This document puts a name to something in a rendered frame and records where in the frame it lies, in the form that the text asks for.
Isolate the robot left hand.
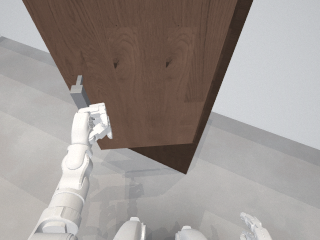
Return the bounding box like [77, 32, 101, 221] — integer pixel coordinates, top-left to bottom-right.
[71, 103, 113, 148]

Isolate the handle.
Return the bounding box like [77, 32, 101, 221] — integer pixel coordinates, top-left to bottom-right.
[70, 75, 95, 120]

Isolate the robot left forearm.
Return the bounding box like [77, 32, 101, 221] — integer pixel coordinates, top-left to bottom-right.
[27, 143, 93, 240]

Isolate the robot right hand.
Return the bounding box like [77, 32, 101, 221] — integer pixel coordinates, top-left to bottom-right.
[240, 212, 273, 240]

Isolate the left robot thigh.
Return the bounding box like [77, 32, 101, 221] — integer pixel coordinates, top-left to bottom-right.
[113, 220, 146, 240]

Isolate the cupboard door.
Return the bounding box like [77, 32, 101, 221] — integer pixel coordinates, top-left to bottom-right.
[22, 0, 238, 150]

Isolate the right robot shin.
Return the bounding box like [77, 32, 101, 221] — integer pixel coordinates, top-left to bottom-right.
[181, 226, 191, 230]

